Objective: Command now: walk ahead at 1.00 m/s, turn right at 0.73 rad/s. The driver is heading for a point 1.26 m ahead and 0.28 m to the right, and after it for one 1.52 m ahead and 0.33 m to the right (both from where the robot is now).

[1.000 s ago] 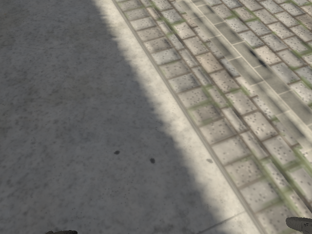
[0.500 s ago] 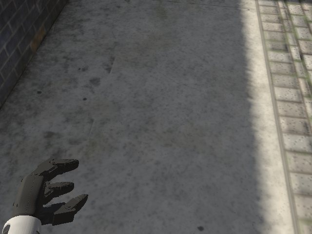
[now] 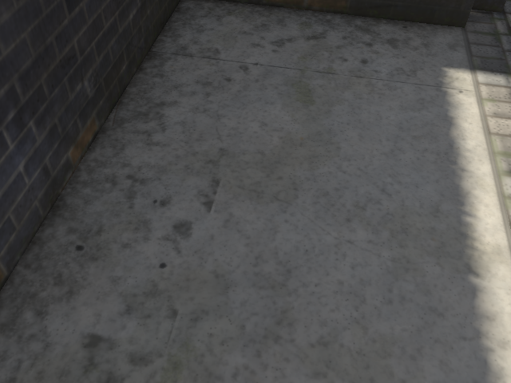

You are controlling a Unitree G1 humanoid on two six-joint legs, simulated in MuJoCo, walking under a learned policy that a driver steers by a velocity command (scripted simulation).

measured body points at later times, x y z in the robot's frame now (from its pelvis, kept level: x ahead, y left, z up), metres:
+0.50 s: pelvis +0.46 -0.09 +0.00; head +0.49 -0.10 +0.45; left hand +0.53 +0.19 -0.12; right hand +0.62 -0.38 -0.04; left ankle +0.72 +0.01 -0.66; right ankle +0.33 -0.07 -0.73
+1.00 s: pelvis +0.93 -0.24 +0.00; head +0.96 -0.26 +0.45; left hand +1.27 -0.17 -0.02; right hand +0.75 -0.47 -0.12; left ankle +0.80 -0.11 -0.73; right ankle +1.07 -0.45 -0.70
